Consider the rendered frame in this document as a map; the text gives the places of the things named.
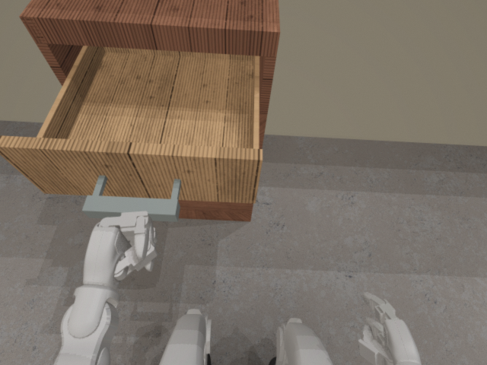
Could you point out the left robot forearm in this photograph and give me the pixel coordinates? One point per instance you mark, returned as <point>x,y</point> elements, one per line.
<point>88,326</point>

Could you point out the drawer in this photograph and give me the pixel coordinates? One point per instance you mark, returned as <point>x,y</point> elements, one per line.
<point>144,117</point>

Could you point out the cabinet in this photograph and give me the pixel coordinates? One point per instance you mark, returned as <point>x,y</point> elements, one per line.
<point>238,27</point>

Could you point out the robot left hand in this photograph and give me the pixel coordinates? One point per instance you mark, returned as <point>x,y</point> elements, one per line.
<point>132,235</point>

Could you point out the robot right hand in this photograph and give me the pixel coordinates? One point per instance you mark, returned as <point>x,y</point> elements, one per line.
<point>394,343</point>

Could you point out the robot thigh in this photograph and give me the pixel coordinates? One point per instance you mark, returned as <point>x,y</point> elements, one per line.
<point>190,341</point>
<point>298,344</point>

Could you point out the robot left thigh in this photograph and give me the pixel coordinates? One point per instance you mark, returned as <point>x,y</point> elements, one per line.
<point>190,341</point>

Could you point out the handle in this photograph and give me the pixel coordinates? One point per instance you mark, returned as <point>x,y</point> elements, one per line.
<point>159,209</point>

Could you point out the robot right thigh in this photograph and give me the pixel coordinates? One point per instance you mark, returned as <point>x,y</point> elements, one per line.
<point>298,344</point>

